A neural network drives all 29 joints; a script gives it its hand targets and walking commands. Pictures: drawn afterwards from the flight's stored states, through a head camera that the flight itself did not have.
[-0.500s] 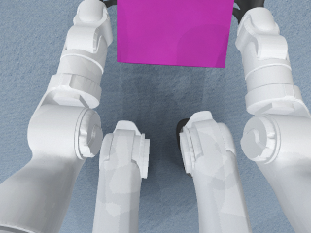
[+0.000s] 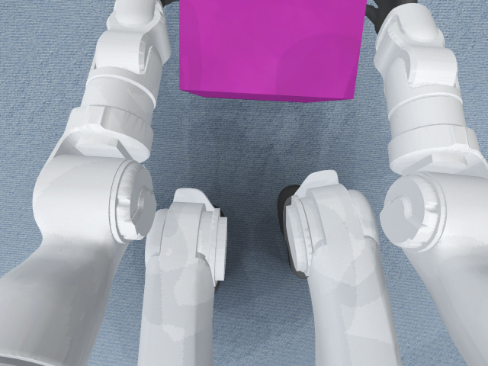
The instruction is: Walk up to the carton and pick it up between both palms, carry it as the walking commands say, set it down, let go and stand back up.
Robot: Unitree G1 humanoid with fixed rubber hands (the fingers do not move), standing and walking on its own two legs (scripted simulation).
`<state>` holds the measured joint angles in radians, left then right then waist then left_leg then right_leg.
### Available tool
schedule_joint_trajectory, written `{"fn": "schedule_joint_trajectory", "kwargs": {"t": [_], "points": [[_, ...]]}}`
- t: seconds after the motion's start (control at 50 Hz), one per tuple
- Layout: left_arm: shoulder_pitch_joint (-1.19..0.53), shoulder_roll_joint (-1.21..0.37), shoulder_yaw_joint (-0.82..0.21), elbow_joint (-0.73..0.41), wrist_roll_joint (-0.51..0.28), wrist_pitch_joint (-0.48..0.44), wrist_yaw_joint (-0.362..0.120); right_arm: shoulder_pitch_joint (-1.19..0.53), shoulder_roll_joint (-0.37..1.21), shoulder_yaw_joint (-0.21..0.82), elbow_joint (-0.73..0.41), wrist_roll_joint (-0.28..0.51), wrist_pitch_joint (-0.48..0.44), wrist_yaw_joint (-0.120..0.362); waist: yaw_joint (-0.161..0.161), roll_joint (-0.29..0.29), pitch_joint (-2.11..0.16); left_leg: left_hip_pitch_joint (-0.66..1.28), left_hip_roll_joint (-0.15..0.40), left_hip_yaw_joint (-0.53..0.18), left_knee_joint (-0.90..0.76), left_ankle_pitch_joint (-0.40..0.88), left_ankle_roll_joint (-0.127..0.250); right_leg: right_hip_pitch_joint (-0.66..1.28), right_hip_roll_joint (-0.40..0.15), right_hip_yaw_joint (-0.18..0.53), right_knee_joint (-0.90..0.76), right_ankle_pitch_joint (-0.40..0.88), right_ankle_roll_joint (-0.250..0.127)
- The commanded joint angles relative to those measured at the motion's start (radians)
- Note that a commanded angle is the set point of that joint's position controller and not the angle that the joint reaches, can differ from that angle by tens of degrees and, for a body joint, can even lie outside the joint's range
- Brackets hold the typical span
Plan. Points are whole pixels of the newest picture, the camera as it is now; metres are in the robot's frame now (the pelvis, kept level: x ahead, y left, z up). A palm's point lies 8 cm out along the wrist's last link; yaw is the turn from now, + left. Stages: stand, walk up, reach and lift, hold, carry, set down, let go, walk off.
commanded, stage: set down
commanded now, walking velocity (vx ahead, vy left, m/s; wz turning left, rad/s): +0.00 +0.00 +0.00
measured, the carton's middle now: (264, 23) +0.54 -0.06 -0.24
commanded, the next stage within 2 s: none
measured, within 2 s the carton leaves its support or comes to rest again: neither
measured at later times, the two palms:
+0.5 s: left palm out of the picture +0.56 +0.08 -0.17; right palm (391, 8) +0.52 -0.21 -0.16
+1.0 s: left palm out of the picture +0.56 +0.11 -0.17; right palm (415, 9) +0.51 -0.24 -0.17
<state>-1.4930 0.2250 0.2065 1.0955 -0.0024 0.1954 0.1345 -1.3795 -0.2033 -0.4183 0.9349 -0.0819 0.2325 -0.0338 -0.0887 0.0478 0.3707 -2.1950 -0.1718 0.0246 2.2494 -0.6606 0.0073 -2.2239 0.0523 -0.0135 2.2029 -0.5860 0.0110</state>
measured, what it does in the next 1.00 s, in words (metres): stands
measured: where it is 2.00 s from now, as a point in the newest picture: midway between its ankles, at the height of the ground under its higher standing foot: (253, 256)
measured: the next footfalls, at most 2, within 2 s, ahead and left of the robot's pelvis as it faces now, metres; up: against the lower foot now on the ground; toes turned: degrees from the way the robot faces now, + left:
none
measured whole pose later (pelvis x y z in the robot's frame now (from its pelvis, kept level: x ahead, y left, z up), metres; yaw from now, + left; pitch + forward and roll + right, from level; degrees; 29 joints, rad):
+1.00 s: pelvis -0.01 -0.01 +0.00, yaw +0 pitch +35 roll -1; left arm -1.53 0.36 0.05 1.15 -0.16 0.11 0.11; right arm -1.46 -0.34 -0.27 1.16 0.12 0.06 -0.07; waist -0.09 0.01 0.41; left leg -2.21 -0.11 0.03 2.24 -0.63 0.01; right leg -2.24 0.03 -0.04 2.19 -0.55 -0.02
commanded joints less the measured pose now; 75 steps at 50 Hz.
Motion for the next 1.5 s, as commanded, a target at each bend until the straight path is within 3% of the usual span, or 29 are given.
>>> {"fn": "schedule_joint_trajectory", "kwargs": {"t": [0.0, 0.3, 0.5, 0.6, 0.7, 0.74, 0.86, 1.06, 1.22, 1.3, 1.48], "points": [[-0.499, -0.893, -0.243, -0.11, -0.068, -0.037, -0.255, -0.563, 0.794, 0.325, -0.059, 0.08, -0.034, 0.257, -0.07, 0.039, -0.961, 0.308, -0.008, -0.035, -0.186, 0.323, 0.014, 0.482, 0.047, 0.003, -0.125, 0.376, -0.029], [-0.458, -0.838, -0.234, -0.096, -0.053, -0.04, -0.259, -0.51, 0.751, 0.308, -0.03, 0.072, -0.038, 0.256, -0.074, 0.042, -0.909, 0.302, -0.002, -0.04, -0.173, 0.3, 0.013, 0.484, 0.04, 0.011, -0.112, 0.367, -0.025], [-0.434, -0.692, -0.197, -0.095, -0.032, -0.051, -0.232, -0.484, 0.608, 0.26, -0.017, 0.062, -0.065, 0.22, -0.079, 0.047, -0.916, 0.34, 0.01, -0.042, -0.174, 0.287, 0.004, 0.502, 0.031, 0.006, -0.103, 0.352, -0.017], [-0.415, -0.456, -0.154, -0.1, -0.027, -0.066, -0.178, -0.438, 0.381, 0.181, 0.008, 0.047, -0.094, 0.15, -0.085, 0.047, -0.944, 0.38, 0.025, -0.037, -0.177, 0.28, -0.012, 0.543, 0.022, 0.001, -0.097, 0.347, -0.007], [-0.317, 0.048, -0.094, -0.09, -0.058, -0.084, -0.049, -0.317, -0.128, 0.063, 0.049, 0.054, -0.145, 0.007, -0.094, 0.042, -1.007, 0.46, 0.063, -0.032, -0.197, 0.281, -0.04, 0.571, 0.001, -0.013, -0.122, 0.332, 0.007], [-0.307, 0.147, -0.099, -0.072, -0.082, -0.088, -0.014, -0.311, -0.215, 0.06, 0.072, 0.083, -0.163, -0.033, -0.083, 0.041, -1.047, 0.467, 0.077, -0.042, -0.198, 0.303, -0.046, 0.569, -0.006, -0.009, -0.132, 0.35, 0.008], [-0.33, 0.18, -0.14, -0.065, -0.144, -0.1, -0.012, -0.317, -0.238, 0.128, 0.111, 0.184, -0.187, -0.04, -0.06, 0.052, -1.084, 0.444, 0.1, -0.05, -0.19, 0.341, -0.039, 0.553, -0.022, 0.015, -0.137, 0.415, 0.006], [-0.322, 0.23, -0.152, -0.024, -0.169, -0.103, -0.032, -0.311, -0.278, 0.173, 0.145, 0.237, -0.193, -0.036, -0.053, 0.041, -1.093, 0.371, 0.116, -0.049, -0.187, 0.303, -0.024, 0.571, -0.035, 0.034, -0.141, 0.415, 0.004], [-0.322, 0.249, -0.147, -0.19, -0.17, -0.082, -0.007, -0.301, -0.32, 0.181, -0.016, 0.27, -0.17, -0.057, -0.046, 0.037, -1.444, 0.541, 0.097, -0.018, -0.212, 0.36, -0.018, 0.768, -0.017, 0.01, -0.165, 0.498, -0.001], [-0.295, 0.238, -0.125, -0.244, -0.16, -0.045, 0.004, -0.271, -0.309, 0.166, -0.081, 0.263, -0.128, -0.065, -0.042, 0.014, -1.496, 0.574, 0.084, -0.007, -0.263, 0.33, -0.013, 0.799, -0.011, -0.005, -0.216, 0.47, 0.0], [-0.147, 0.199, -0.04, -0.203, -0.085, -0.029, -0.02, -0.142, -0.227, 0.126, -0.081, 0.202, -0.102, -0.045, -0.019, -0.009, -1.382, 0.468, 0.073, -0.003, -0.405, 0.315, -0.014, 0.75, 0.006, 0.006, -0.361, 0.475, 0.011]]}}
